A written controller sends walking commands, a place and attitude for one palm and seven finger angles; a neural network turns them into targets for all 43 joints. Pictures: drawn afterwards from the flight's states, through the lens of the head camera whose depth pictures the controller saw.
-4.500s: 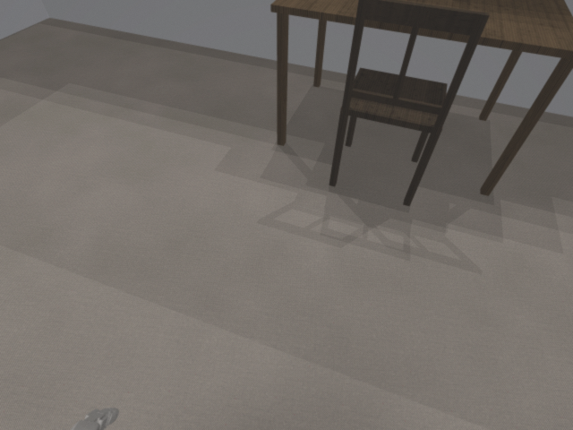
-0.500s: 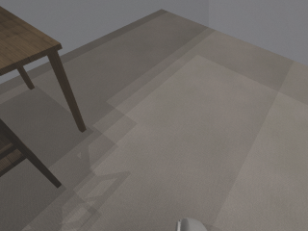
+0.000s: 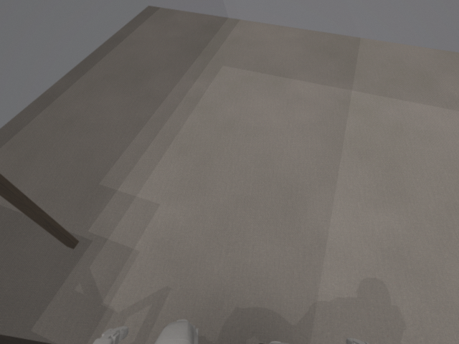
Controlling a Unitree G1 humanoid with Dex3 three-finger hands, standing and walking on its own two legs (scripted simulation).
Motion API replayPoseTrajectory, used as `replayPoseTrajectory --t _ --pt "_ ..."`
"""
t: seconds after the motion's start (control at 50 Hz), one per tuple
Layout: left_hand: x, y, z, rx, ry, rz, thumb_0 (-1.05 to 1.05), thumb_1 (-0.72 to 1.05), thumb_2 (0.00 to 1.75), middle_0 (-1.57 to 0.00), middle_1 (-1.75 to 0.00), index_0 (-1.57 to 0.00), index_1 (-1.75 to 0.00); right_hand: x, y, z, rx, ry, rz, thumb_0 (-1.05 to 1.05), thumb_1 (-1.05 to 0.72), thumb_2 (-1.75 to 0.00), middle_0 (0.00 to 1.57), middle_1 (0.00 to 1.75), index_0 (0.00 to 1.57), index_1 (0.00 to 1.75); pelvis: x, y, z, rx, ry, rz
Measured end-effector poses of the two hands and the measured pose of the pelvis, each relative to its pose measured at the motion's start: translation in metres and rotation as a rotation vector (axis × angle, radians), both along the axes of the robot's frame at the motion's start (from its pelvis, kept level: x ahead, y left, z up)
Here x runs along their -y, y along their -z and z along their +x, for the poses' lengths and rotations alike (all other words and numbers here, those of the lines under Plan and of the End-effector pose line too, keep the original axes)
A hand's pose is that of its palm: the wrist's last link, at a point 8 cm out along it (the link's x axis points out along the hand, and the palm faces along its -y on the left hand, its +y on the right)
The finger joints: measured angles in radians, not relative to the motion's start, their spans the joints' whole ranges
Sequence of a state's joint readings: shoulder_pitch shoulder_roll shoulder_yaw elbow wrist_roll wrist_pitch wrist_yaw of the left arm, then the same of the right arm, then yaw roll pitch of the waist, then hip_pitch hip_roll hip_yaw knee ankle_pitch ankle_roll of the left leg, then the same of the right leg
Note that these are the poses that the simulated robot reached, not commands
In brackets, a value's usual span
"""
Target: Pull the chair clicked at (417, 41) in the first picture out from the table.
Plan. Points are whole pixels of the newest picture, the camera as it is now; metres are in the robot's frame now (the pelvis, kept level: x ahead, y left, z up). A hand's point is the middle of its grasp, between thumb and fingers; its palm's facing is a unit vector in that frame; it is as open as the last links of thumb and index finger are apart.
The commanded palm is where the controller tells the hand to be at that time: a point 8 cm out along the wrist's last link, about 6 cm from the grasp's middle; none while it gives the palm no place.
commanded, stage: walk to a spot facing it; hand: left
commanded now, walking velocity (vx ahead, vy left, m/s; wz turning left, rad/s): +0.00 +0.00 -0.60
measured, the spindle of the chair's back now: out of the picture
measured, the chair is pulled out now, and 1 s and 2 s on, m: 0.00 0.00 0.00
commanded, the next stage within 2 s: turn to face it in 1.20 s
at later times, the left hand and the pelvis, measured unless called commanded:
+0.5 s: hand out of the picture +0.14 +0.25 -0.17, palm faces -0.28 -0.94 -0.20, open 7.4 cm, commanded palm none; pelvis +0.01 +0.07 +0.01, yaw -19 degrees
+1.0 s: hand (179, 322) +0.18 +0.12 -0.14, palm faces -0.54 -0.81 -0.24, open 7.4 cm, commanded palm none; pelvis +0.01 +0.00 +0.01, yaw -35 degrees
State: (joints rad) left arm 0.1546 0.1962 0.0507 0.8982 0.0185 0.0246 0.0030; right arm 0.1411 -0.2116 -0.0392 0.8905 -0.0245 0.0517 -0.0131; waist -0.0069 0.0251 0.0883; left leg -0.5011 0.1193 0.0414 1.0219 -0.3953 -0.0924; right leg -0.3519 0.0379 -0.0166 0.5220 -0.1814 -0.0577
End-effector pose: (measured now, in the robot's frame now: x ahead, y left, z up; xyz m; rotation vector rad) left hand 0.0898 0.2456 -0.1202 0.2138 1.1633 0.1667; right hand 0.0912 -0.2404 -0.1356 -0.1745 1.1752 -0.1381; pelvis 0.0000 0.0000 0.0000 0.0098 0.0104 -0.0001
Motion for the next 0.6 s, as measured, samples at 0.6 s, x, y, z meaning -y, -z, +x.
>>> replayPoseTrajectory --t 0.6 --pt "-0.012 0.009 0.088 -0.087 0.394 -0.024 0.01 0.91 0.9 -0.2 -0.3 -0.19 -0.3 -0.063 -0.013 -0.167 -0.139 0.479 -0.014 0.0 -0.91 -0.9 0.2 0.3 0.2 0.3 -0.054 -0.006 0.001 -0.005 0.411 -0.037"
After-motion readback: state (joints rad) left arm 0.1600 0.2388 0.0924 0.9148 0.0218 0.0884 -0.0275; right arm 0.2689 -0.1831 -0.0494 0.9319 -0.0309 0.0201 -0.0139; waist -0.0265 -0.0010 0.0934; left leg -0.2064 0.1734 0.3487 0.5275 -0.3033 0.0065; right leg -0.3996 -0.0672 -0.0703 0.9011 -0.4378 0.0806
